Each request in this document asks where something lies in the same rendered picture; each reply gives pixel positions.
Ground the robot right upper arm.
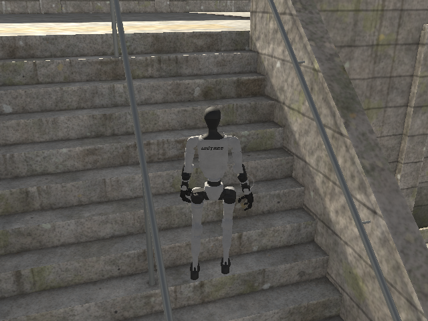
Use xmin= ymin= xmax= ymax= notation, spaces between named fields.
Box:
xmin=227 ymin=136 xmax=243 ymax=174

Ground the robot left forearm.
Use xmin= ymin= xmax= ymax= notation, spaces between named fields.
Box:
xmin=180 ymin=164 xmax=191 ymax=191

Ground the robot right thigh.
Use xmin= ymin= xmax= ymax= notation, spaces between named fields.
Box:
xmin=221 ymin=187 xmax=236 ymax=231

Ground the robot right forearm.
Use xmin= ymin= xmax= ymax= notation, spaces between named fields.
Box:
xmin=237 ymin=164 xmax=251 ymax=195

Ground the robot right hand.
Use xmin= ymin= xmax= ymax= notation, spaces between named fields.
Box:
xmin=238 ymin=192 xmax=253 ymax=211

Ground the robot left upper arm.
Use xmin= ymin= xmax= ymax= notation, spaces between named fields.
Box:
xmin=183 ymin=136 xmax=199 ymax=173

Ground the robot left hand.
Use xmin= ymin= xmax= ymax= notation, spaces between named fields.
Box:
xmin=180 ymin=188 xmax=192 ymax=203

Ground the humanoid robot torso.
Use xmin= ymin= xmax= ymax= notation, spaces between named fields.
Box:
xmin=197 ymin=133 xmax=229 ymax=201

